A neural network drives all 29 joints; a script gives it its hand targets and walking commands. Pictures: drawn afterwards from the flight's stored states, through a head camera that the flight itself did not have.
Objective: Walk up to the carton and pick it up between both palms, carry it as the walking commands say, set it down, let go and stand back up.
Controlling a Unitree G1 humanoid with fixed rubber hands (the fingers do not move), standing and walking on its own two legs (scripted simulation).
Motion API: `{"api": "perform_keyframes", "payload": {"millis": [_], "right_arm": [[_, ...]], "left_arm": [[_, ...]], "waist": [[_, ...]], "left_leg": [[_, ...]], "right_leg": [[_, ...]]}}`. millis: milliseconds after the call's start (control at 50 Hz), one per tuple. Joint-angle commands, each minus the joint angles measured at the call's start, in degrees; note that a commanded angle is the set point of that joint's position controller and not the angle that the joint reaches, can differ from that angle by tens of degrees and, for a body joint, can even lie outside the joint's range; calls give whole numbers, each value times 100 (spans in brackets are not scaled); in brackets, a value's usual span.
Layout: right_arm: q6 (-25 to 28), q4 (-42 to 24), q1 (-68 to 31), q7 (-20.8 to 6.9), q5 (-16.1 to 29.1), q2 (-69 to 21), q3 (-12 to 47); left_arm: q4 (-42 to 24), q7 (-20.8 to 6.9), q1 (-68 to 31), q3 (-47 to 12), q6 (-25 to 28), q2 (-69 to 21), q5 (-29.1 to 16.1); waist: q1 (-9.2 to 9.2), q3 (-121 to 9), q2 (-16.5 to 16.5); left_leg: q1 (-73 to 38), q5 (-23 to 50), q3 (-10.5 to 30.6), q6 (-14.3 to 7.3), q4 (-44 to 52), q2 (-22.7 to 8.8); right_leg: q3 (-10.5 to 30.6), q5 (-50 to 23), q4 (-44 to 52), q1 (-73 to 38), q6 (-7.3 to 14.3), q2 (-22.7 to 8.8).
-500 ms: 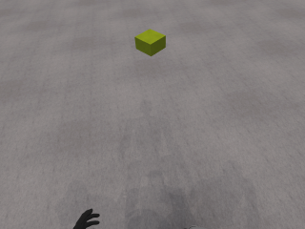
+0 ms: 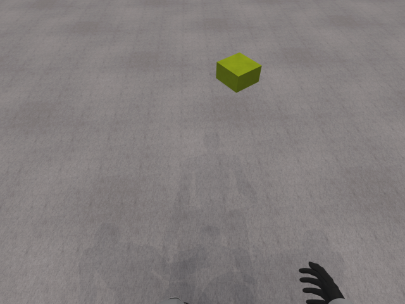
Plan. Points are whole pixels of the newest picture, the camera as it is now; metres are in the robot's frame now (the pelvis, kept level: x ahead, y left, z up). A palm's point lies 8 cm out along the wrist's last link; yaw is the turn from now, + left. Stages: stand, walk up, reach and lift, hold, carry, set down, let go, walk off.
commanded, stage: walk up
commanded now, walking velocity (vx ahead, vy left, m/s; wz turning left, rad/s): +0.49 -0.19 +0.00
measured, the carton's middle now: (238, 72) +1.91 -0.14 -0.68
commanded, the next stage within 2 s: none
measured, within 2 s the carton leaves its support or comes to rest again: neither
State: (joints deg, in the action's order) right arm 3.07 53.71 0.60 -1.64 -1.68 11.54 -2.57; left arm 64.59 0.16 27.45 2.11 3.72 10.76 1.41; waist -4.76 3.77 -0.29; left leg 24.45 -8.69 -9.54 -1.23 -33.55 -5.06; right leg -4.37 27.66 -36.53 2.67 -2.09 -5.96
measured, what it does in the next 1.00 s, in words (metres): walks ahead: right foot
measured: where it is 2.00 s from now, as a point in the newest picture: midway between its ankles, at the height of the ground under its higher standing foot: (228, 170)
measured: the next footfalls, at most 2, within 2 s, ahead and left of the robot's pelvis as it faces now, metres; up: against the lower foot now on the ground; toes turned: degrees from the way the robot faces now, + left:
right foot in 0.50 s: +0.37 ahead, -0.20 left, +0.00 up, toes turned -8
left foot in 1.02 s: +0.63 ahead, +0.09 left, +0.00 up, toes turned +10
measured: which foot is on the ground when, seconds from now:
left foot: down 0.00-0.50, up 0.52-1.00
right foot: up 0.00-0.48, down 0.50-1.00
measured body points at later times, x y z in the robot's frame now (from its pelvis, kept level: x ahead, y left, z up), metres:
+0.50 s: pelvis +0.23 -0.06 +0.01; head +0.25 -0.06 +0.46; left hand +0.40 +0.16 -0.12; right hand +0.11 -0.29 -0.13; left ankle +0.10 +0.11 -0.72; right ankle +0.33 -0.19 -0.72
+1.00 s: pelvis +0.47 -0.03 +0.01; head +0.50 -0.03 +0.46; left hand +0.35 +0.19 -0.13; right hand +0.65 -0.25 -0.11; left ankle +0.59 +0.09 -0.71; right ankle +0.33 -0.19 -0.72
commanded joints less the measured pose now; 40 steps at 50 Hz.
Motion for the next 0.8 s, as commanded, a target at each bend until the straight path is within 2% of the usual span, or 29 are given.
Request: {"api": "perform_keyframes", "payload": {"millis": [0, 20, 40, 60, 80, 120, 160, 220, 300, 380, 400, 420, 440, 460, 480, 500, 520, 540, 560, 580, 600, 620, 640, 720, 780], "right_arm": [[-21, 526, 2652, 206, 47, 1951, -409], [18, 454, 2059, 211, 37, 1608, -348], [86, 444, 1627, 198, 29, 1165, -260], [143, 459, 1495, 186, 30, 810, -176], [171, 513, 1474, 193, 33, 605, -98], [216, 629, 1757, 200, 48, 576, -66], [232, 663, 1997, 201, 56, 634, -69], [199, 626, 2229, 218, 43, 674, -74], [196, 649, 2612, 238, 48, 784, -89], [194, 666, 2761, 249, 49, 962, -171], [191, 688, 2721, 219, 59, 896, -165], [155, 723, 2704, 201, 75, 846, -178], [135, 752, 2703, 200, 101, 889, -183], [124, 772, 2697, 201, 108, 917, -181], [109, 749, 2739, 190, 84, 832, -142], [123, 555, 2715, 173, 41, 550, -88], [134, 243, 2671, 156, 56, 241, -33], [94, 235, 2458, 174, -16, 378, -62], [95, 243, 2173, 162, -22, 454, -91], [87, 271, 1991, 133, 12, 354, -70], [32, 324, 2055, 97, 19, 293, -73], [-50, 364, 2180, 58, 15, 276, -86], [-142, 358, 2150, 18, 8, 277, -104], [-328, 124, 1235, -98, -19, 325, -134], [-318, -41, 579, -172, -11, 260, -86]], "left_arm": [[-417, 12, 112, 165, -10, 578, 38], [-445, -24, -106, 110, -8, 604, 39], [-400, -60, -236, 93, -15, 481, 33], [-371, -105, -359, 149, -60, 463, 18], [-389, -142, -316, 179, -131, 412, 27], [-498, -199, -447, 216, -262, 413, 26], [-632, -265, -800, 193, -351, 341, 52], [-871, -374, -1454, 143, -400, 249, 46], [-1142, -454, -2278, 80, -372, 215, 0], [-1318, -472, -2725, 75, -294, 322, -17], [-1327, -442, -2707, 80, -239, 333, 13], [-1318, -412, -2647, 106, -186, 371, 45], [-1242, -363, -2437, 152, -138, 438, 65], [-1084, -292, -1989, 221, -87, 562, 56], [-827, -212, -1240, 308, -23, 796, 56], [-648, -124, -297, 452, 52, 1347, 105], [-667, -52, 275, 601, 29, 1936, 105], [-700, -80, 103, 566, 52, 1819, 83], [-794, -81, -352, 453, 102, 1450, 66], [-851, -85, -850, 331, 158, 1018, 25], [-870, -81, -1141, 237, 191, 719, 3], [-864, -73, -1175, 183, 204, 567, -2], [-843, -76, -1051, 150, 224, 531, -7], [-735, -48, -440, 125, 266, 681, 2], [-673, -4, -226, 146, 255, 746, 2]], "waist": [[1069, -1643, 999], [837, -999, 686], [661, -363, 471], [561, -121, 543], [460, -132, 739], [381, -220, 858], [447, -110, 935], [580, 230, 948], [798, 500, 891], [913, 514, 1105], [886, 404, 1317], [836, 285, 1387], [760, 191, 1090], [576, -37, 667], [302, -482, 128], [-91, -1120, -1022], [-359, -1653, -2157], [-188, -1500, -1152], [-3, -1096, -559], [219, -589, -321], [440, -430, -430], [540, -431, -705], [573, -361, -874], [441, 35, -851], [319, 279, -831]], "left_leg": [[-3595, -1496, 4766, -686, 2255, -2910], [-2842, -1357, 4098, -583, 2310, -2563], [-2201, -740, 3097, -493, 2247, -2108], [-1804, -199, 2311, -415, 2231, -1664], [-1619, 284, 1769, -322, 2201, -1433], [-1590, 1119, 1274, -269, 2091, -1283], [-1590, 1051, 1069, -290, 2161, -1263], [-1523, 229, 1048, -344, 2441, -1288], [-1651, -142, 973, -343, 2648, -1337], [-1856, 53, 766, -299, 2614, -1378], [-1847, -93, 590, -271, 2511, -1271], [-1783, -327, 504, -296, 2341, -1168], [-1635, -312, 451, -289, 2010, -1192], [-1451, 37, 382, -238, 1358, -1124], [-1095, 336, 195, -147, 181, -854], [-175, -708, 53, 66, -1679, -419], [1371, -2538, 358, 161, -3139, 180], [1700, -2139, 968, 76, -3957, -204], [1700, -1497, 1114, 61, -4155, -347], [1499, -899, 1104, 114, -3893, -535], [1134, -546, 1090, 181, -3618, -611], [827, -459, 1033, 222, -3438, -590], [753, -361, 916, 240, -3316, -525], [1166, 140, 728, 314, -2488, -406], [1162, 512, 607, 409, -1581, -317]], "right_leg": [[672, 177, -3875, 3405, 299, 185], [790, -428, -3882, 3400, 313, -16], [756, -998, -3604, 3313, 291, -216], [652, -1297, -3390, 3118, 258, -333], [624, -1448, -3224, 2922, 206, -338], [481, -1652, -2995, 2811, 103, -245], [375, -1951, -2651, 2974, 11, -250], [254, -2384, -1973, 3246, -71, -280], [89, -2654, -741, 3215, -75, -224], [-47, -2400, 186, 2702, -31, -111], [-152, -2177, 370, 2394, -10, -29], [-253, -1918, 472, 2059, 1, 52], [-387, -1893, 670, 1609, 4, 122], [-499, -1819, 884, 911, 22, 232], [-428, -1490, 1056, -99, 138, 271], [1131, -840, 1457, -1029, 433, -862], [3459, -78, 2423, -1861, 953, -2199], [3832, -295, 2541, -1522, 1094, -2481], [3430, -1242, 2354, -998, 1033, -2268], [2462, -2102, 2285, -319, 940, -1805], [1840, -2365, 2339, 180, 791, -1425], [1428, -2560, 2385, 383, 674, -1224], [1159, -2795, 2426, 450, 633, -1162], [833, -2946, 2657, 294, 710, -1180], [638, -2525, 2833, 281, 729, -1130]]}}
